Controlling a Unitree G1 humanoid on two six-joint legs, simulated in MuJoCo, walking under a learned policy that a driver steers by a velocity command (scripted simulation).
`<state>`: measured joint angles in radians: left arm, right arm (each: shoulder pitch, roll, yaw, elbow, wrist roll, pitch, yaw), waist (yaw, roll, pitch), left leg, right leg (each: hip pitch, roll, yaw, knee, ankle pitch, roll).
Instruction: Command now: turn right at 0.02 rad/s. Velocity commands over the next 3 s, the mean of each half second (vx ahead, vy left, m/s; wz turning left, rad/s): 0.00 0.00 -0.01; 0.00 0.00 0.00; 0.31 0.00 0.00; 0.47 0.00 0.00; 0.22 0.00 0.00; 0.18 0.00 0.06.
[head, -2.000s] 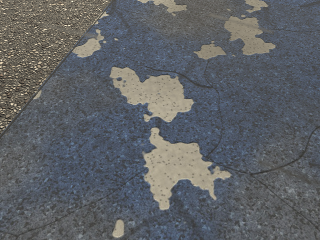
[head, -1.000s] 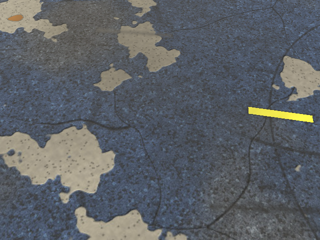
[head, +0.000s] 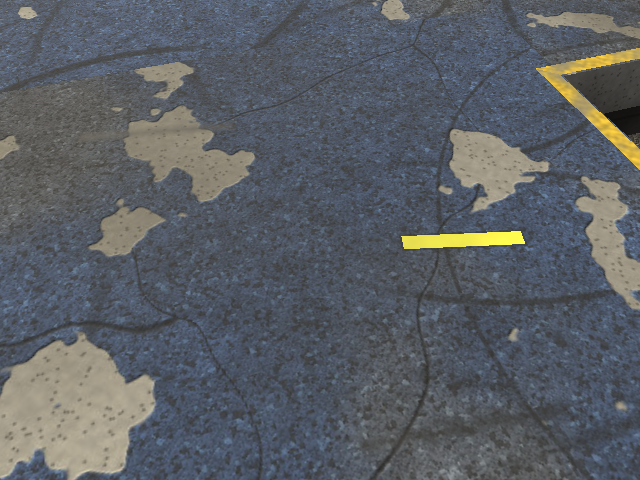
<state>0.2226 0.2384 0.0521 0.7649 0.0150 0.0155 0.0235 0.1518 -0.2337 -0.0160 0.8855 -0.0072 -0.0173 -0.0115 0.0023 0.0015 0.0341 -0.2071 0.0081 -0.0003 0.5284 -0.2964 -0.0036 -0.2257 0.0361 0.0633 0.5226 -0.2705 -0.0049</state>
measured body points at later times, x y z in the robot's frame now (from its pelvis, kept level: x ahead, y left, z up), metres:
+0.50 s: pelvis +0.00 +0.01 +0.00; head +0.01 +0.01 +0.45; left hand +0.07 +0.27 -0.14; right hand +0.07 -0.25 -0.14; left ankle -0.01 +0.12 -0.74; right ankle +0.01 -0.12 -0.74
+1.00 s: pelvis +0.00 +0.02 +0.00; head +0.01 +0.02 +0.45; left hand +0.02 +0.27 -0.15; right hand +0.03 -0.23 -0.15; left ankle -0.01 +0.12 -0.74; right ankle +0.01 -0.12 -0.74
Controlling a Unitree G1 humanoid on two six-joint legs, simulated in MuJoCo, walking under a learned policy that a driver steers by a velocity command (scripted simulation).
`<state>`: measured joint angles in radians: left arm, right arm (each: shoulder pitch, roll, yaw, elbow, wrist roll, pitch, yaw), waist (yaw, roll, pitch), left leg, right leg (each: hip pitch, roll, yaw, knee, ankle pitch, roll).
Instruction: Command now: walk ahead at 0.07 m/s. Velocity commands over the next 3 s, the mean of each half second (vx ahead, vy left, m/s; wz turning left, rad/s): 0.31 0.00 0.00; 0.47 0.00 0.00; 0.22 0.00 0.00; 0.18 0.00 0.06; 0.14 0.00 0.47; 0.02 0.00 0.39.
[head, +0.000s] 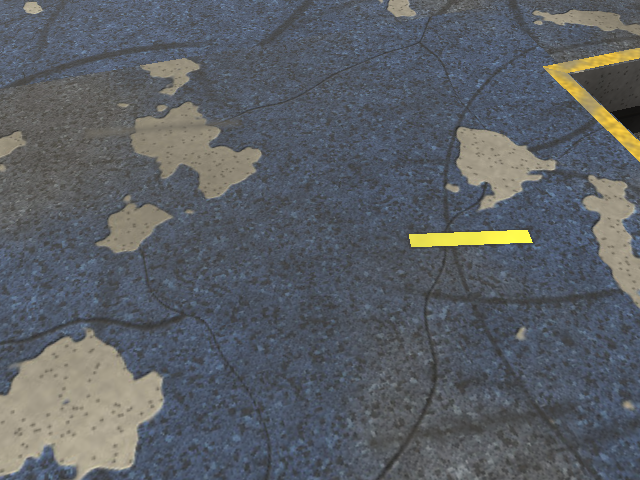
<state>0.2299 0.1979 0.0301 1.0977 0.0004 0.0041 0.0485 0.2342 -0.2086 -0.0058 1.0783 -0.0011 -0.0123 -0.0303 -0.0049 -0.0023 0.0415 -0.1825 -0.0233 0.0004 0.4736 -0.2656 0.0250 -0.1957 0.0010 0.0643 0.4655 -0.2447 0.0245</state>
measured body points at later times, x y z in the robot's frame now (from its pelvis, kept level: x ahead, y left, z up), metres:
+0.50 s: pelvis +0.13 -0.05 +0.01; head +0.14 -0.07 +0.46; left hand +0.05 +0.18 -0.13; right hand +0.26 -0.31 -0.12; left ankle +0.21 +0.11 -0.67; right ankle +0.04 -0.14 -0.74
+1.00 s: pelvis +0.42 +0.00 +0.01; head +0.43 +0.01 +0.46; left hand +0.54 +0.27 -0.12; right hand +0.43 -0.26 -0.13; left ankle +0.42 +0.08 -0.74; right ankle +0.50 -0.17 -0.66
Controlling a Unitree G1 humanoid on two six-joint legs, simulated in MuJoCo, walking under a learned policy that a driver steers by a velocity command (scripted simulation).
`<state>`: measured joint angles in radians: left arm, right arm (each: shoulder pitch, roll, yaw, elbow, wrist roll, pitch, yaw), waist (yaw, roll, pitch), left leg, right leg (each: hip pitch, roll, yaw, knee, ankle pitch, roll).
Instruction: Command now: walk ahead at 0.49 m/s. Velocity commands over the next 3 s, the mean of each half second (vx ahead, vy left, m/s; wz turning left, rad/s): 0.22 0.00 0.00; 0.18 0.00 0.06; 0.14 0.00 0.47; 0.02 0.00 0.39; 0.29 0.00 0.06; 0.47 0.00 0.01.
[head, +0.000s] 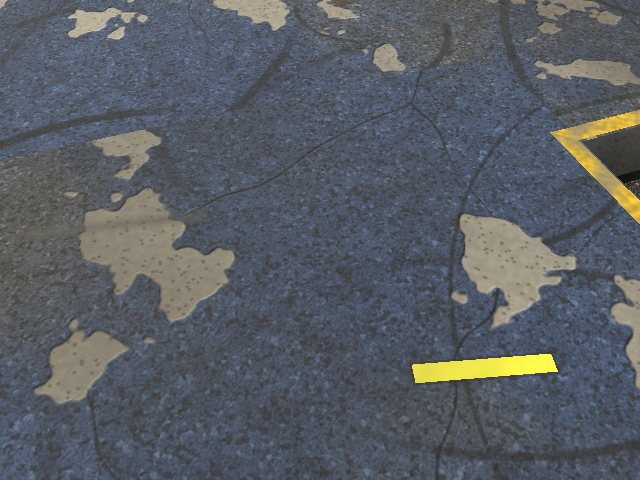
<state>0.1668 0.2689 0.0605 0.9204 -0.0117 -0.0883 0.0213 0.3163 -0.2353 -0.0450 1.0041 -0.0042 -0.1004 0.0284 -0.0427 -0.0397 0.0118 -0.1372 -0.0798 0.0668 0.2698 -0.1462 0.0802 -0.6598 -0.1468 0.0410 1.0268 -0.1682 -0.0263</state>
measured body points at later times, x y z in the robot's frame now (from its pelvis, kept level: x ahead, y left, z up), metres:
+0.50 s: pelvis +0.20 -0.05 -0.01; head +0.22 -0.06 +0.44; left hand +0.30 +0.20 -0.14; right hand +0.26 -0.31 -0.16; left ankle +0.21 +0.10 -0.73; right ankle +0.28 -0.14 -0.75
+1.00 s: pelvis +0.32 -0.05 -0.01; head +0.32 -0.06 +0.44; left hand +0.35 +0.22 -0.14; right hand +0.33 -0.31 -0.16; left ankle +0.23 +0.09 -0.69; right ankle +0.30 -0.14 -0.75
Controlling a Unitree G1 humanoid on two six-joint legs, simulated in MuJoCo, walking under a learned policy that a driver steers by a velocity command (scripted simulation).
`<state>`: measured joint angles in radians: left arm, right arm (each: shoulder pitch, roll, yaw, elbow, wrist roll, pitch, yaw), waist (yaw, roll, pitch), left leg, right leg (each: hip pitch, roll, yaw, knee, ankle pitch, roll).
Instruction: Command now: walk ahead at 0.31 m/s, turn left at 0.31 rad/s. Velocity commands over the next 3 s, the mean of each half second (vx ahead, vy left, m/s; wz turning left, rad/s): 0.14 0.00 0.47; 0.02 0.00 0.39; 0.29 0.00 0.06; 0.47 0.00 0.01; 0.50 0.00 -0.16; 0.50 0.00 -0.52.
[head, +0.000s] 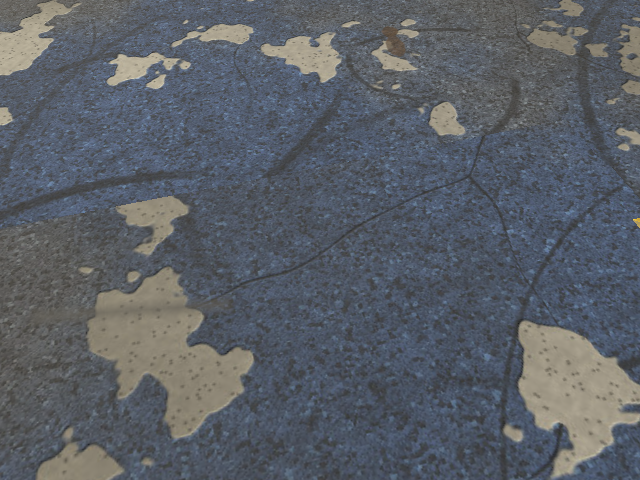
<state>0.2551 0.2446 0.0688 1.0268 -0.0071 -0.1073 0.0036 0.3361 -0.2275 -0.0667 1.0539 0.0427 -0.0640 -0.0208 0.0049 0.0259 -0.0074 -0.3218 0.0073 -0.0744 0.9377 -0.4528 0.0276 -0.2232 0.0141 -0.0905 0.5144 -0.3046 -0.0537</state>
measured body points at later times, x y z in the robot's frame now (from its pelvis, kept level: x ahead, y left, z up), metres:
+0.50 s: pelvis +0.13 +0.04 +0.00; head +0.17 +0.07 +0.44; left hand +0.20 +0.35 -0.13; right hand +0.34 -0.19 -0.10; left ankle +0.20 +0.12 -0.73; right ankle +0.14 -0.12 -0.65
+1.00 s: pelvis +0.19 +0.01 +0.01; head +0.23 +0.00 +0.46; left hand +0.16 +0.30 -0.10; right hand +0.45 -0.18 -0.11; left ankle +0.12 +0.13 -0.67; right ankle +0.25 -0.10 -0.73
